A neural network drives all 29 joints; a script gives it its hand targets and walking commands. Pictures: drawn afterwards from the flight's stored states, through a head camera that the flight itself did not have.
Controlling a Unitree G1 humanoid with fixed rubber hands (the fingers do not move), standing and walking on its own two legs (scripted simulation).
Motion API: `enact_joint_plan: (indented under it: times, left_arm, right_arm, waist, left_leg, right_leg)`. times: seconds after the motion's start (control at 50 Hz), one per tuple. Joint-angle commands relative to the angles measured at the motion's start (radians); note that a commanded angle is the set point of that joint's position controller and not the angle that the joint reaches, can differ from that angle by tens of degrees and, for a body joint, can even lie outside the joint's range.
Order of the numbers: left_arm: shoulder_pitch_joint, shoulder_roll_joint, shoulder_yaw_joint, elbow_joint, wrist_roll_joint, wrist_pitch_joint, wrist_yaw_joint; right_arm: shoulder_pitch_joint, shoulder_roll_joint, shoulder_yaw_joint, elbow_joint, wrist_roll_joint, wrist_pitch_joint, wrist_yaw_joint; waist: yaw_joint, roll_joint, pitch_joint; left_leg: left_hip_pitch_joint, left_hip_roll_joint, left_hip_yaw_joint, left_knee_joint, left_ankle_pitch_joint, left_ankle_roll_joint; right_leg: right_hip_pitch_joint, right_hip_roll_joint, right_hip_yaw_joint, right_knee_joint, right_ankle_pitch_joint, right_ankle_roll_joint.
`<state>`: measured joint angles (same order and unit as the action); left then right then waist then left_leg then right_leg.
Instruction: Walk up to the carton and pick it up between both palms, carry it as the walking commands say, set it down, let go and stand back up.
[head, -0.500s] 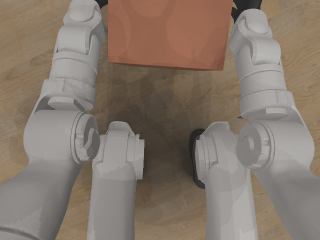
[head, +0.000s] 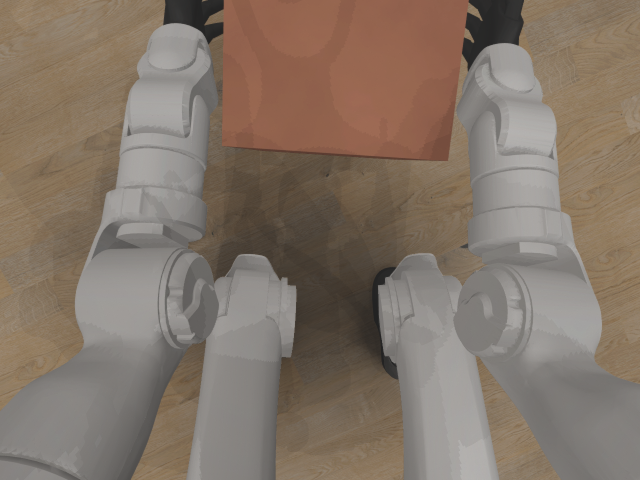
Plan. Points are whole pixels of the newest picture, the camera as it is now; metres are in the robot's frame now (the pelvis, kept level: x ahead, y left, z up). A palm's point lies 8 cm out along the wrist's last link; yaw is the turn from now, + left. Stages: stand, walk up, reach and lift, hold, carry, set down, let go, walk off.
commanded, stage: reach and lift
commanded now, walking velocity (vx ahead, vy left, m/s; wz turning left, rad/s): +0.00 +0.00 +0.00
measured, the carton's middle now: (337, 60) +0.54 +0.00 -0.19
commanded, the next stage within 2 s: none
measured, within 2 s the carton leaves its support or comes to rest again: neither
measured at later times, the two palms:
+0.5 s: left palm (160, 18) +0.51 +0.15 -0.04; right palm (543, 43) +0.50 -0.14 -0.04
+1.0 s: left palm out of the picture +0.49 +0.15 +0.04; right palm (624, 26) +0.49 -0.14 +0.04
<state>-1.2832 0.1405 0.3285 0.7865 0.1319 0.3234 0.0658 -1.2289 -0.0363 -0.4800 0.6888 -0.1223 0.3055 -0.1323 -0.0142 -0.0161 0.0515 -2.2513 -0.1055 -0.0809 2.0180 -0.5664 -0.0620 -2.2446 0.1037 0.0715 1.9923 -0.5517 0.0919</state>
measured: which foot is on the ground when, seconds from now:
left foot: down 0.00-1.00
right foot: down 0.00-1.00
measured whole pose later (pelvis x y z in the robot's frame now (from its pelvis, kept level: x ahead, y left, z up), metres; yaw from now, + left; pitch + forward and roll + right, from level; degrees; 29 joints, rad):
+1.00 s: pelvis +0.00 +0.00 +0.10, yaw +1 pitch +42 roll -1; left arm -1.06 0.03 0.41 0.76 0.22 0.37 0.04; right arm -1.01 0.05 -0.52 0.67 -0.21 0.36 -0.10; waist -0.02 0.00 -0.14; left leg -1.90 -0.12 -0.11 1.69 -0.51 -0.06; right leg -1.89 0.12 0.10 1.67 -0.50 0.08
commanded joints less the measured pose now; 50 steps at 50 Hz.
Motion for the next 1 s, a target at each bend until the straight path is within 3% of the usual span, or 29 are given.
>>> enact_joint_plan:
  times: [0.0,0.42,0.98]
  left_arm:
    - [-0.638,-1.053,-0.470,-0.104,-0.146,-0.035,-0.236]
    - [-0.559,-1.113,-0.388,-0.032,-0.083,-0.007,-0.239]
    - [-0.435,-1.199,-0.391,-0.029,-0.068,0.007,-0.244]
  right_arm:
    - [-0.698,0.999,0.551,-0.038,0.140,-0.005,0.271]
    - [-0.614,1.067,0.499,0.020,0.085,0.031,0.287]
    - [-0.476,1.150,0.511,0.039,0.067,0.047,0.292]
  waist:
    - [-0.006,0.062,-1.366]
    - [-0.008,0.050,-1.260]
    - [-0.013,0.055,-1.228]
  left_leg:
    - [0.750,-0.054,0.169,-0.183,0.432,0.024]
    - [0.773,-0.068,0.165,-0.337,0.313,0.027]
    - [0.945,-0.076,0.151,-0.519,0.296,0.022]
  right_leg:
    - [0.686,0.070,-0.196,-0.145,0.385,-0.047]
    - [0.738,0.076,-0.183,-0.302,0.286,-0.045]
    - [0.920,0.088,-0.168,-0.491,0.280,-0.047]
